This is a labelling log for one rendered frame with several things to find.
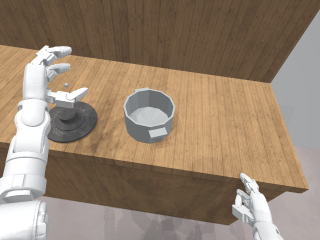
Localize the table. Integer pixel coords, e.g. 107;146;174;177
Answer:
0;0;320;226

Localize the knob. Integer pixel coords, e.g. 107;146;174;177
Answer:
58;108;77;123

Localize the lid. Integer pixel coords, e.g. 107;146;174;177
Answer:
47;101;97;143

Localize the left robot hand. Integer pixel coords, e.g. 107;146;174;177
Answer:
22;45;88;109

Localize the pot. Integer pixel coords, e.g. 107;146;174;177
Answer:
123;87;175;144

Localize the left robot upper arm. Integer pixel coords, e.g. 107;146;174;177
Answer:
0;200;50;240

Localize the robot right forearm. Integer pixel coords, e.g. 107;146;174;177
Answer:
252;221;284;240

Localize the right robot hand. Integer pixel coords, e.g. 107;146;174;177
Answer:
232;173;273;228

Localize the robot left forearm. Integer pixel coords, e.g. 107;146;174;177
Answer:
0;99;51;204

